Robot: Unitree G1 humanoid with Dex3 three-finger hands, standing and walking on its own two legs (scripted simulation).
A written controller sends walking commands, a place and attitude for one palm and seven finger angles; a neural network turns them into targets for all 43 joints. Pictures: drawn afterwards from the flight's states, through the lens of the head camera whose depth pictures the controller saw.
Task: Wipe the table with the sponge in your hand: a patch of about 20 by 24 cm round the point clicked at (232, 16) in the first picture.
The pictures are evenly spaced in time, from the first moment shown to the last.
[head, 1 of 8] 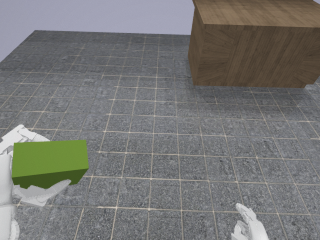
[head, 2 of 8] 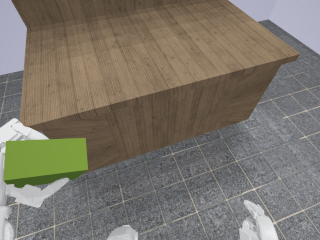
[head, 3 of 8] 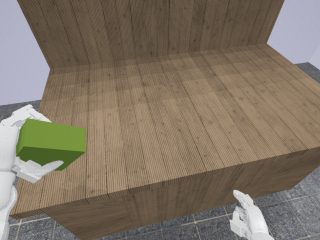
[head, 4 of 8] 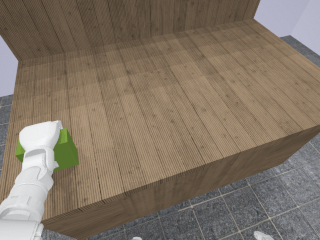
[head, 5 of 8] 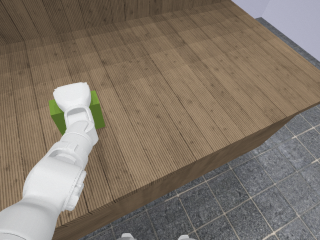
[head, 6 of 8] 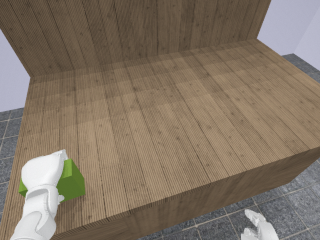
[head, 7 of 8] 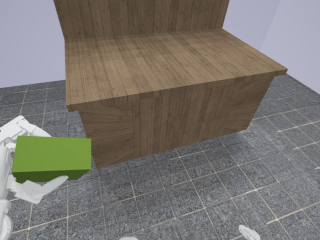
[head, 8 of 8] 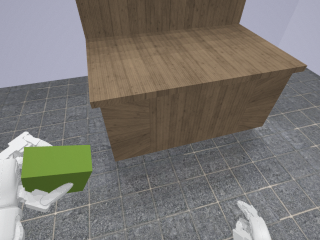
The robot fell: no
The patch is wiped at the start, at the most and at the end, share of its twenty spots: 0.00 1.00 1.00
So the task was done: yes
